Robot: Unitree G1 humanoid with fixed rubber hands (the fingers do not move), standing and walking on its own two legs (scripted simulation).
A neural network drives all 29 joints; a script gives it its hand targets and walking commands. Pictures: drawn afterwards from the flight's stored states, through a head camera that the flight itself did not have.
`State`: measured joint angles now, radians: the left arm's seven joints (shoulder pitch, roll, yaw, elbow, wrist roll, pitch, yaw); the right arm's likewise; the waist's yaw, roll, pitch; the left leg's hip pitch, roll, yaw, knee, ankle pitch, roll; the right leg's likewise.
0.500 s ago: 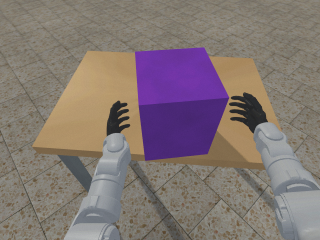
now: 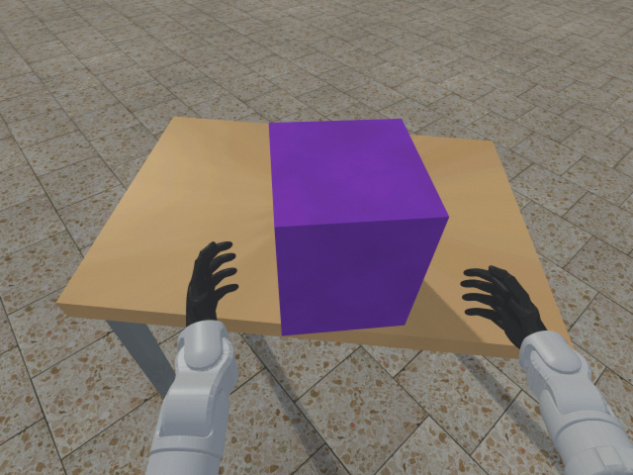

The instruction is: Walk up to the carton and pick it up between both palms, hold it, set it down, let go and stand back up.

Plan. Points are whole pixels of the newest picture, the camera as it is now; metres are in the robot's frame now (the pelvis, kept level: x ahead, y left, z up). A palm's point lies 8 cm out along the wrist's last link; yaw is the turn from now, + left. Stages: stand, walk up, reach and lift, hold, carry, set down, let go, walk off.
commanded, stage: set down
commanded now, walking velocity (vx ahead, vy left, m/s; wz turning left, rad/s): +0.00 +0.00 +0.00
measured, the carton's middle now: (340, 229) +0.47 +0.02 +0.04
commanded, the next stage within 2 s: none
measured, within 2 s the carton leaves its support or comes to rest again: neither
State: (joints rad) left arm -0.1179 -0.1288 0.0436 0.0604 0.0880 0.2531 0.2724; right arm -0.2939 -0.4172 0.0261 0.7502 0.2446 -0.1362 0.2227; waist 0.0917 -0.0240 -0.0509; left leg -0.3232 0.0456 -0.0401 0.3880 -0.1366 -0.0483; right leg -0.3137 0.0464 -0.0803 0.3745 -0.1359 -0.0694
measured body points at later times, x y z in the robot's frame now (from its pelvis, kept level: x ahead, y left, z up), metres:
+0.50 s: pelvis +0.00 +0.00 +0.00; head -0.01 +0.02 +0.45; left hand +0.25 +0.17 +0.06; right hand +0.29 -0.24 +0.03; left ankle +0.04 +0.15 -0.74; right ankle +0.03 -0.07 -0.74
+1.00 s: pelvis +0.01 -0.01 +0.00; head +0.01 +0.02 +0.45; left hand +0.25 +0.17 +0.03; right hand +0.26 -0.23 +0.01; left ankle +0.04 +0.15 -0.74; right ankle +0.03 -0.07 -0.74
